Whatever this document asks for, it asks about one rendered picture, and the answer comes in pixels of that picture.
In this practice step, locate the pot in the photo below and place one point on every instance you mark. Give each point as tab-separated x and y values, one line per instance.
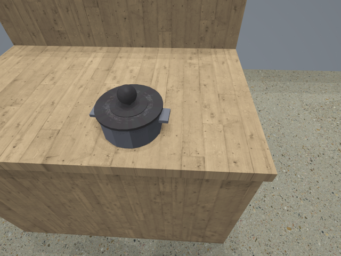
136	138

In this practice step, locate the knob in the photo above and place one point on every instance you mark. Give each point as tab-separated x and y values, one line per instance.
126	94

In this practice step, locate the table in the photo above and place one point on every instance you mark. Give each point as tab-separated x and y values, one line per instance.
58	173

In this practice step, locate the lid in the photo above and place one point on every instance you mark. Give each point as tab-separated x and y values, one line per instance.
114	115

